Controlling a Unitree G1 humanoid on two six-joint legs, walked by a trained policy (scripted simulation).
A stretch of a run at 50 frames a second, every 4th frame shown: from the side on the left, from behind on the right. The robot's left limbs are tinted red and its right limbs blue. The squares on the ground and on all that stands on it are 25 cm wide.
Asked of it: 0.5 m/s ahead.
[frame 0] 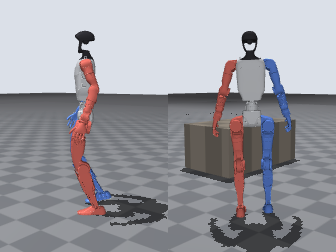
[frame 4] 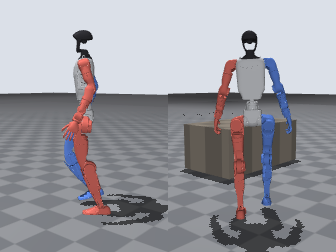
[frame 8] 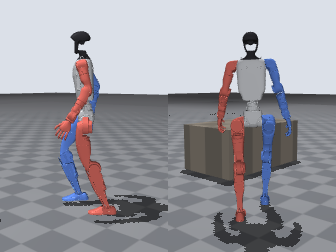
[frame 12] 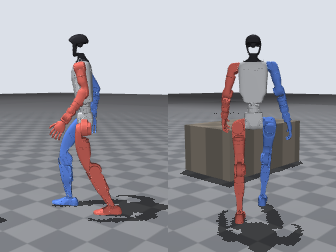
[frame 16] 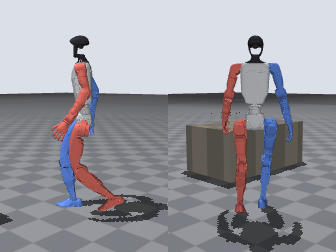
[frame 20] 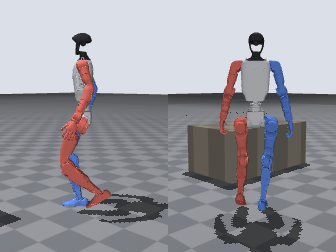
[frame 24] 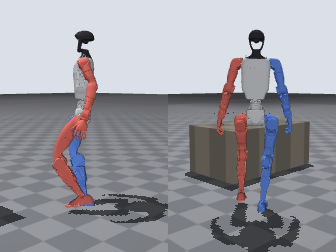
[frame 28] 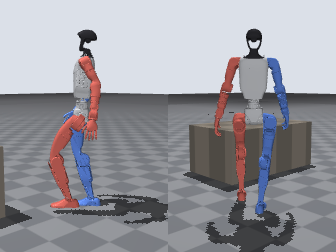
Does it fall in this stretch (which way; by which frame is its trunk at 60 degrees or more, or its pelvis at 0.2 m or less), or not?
no
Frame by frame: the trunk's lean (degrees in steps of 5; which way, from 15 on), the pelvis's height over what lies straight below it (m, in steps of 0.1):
0: 0, 0.8
4: 5, 0.8
8: 5, 0.8
12: 5, 0.8
16: 5, 0.7
20: 0, 0.8
24: 0, 0.8
28: 5, 0.8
